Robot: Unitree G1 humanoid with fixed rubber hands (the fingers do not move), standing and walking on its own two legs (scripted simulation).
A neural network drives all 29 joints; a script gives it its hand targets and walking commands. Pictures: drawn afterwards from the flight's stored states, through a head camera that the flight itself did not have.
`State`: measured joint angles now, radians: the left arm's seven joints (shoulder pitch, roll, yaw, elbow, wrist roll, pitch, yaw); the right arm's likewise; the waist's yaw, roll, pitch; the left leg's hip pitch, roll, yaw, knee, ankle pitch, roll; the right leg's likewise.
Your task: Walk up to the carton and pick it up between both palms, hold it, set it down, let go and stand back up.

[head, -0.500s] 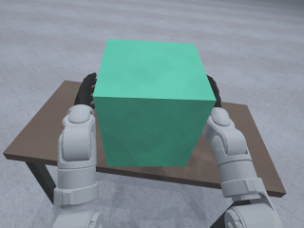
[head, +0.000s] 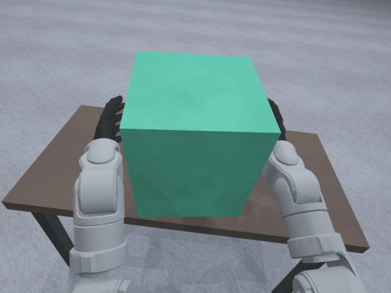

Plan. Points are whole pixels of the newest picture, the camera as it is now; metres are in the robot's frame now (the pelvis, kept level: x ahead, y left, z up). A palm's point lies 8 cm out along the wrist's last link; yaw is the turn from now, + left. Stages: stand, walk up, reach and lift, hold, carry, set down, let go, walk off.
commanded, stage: hold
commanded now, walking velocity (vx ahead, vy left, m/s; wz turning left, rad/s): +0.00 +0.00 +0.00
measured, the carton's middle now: (192, 140) +0.37 +0.01 +0.17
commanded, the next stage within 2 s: set down in 1.82 s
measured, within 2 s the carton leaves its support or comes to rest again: neither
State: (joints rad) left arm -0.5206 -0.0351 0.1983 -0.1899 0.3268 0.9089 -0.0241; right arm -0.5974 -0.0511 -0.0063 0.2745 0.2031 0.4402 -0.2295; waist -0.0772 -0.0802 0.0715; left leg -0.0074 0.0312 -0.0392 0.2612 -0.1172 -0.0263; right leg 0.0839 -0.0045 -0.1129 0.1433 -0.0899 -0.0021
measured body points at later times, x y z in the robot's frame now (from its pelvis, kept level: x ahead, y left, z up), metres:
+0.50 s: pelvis +0.00 +0.00 +0.00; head -0.03 +0.04 +0.45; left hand +0.36 +0.16 +0.19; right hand +0.37 -0.14 +0.19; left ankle +0.03 +0.13 -0.75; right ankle +0.01 -0.11 -0.75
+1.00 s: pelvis +0.00 +0.00 +0.00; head -0.03 +0.04 +0.45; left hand +0.36 +0.16 +0.19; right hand +0.37 -0.14 +0.19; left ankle +0.03 +0.13 -0.75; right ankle +0.01 -0.11 -0.75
